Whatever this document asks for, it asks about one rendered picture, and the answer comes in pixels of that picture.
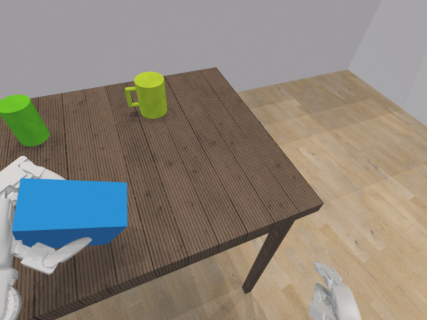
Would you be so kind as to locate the left robot forearm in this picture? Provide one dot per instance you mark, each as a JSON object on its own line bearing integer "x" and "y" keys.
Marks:
{"x": 10, "y": 299}

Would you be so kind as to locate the robot right hand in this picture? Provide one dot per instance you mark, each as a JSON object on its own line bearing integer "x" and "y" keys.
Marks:
{"x": 339, "y": 302}

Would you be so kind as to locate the table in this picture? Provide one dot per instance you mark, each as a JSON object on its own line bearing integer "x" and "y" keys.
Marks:
{"x": 202, "y": 179}

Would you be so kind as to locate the robot left hand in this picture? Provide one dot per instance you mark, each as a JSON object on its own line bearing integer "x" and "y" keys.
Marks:
{"x": 39, "y": 257}

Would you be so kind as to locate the sponge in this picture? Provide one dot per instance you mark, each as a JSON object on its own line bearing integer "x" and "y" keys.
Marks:
{"x": 56, "y": 212}

